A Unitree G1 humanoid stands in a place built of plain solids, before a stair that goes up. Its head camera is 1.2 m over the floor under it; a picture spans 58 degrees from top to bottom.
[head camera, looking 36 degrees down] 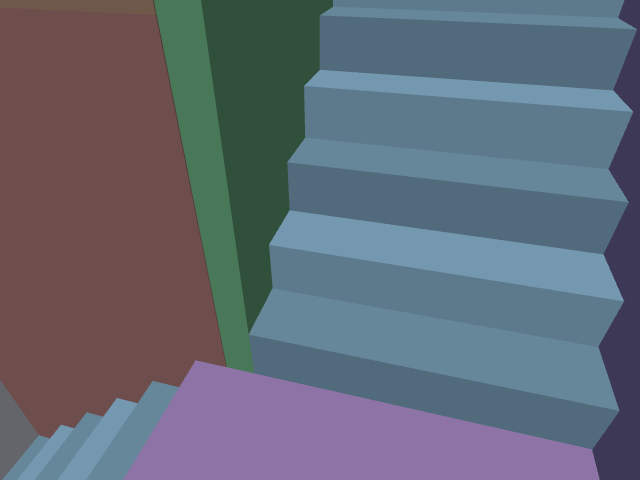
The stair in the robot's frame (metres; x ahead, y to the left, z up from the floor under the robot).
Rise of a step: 0.19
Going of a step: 0.21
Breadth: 1.02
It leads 15 degrees to the right of straight ahead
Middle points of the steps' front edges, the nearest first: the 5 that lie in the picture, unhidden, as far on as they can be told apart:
0.77 -0.28 0.19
0.98 -0.33 0.38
1.19 -0.38 0.57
1.39 -0.44 0.75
1.60 -0.49 0.94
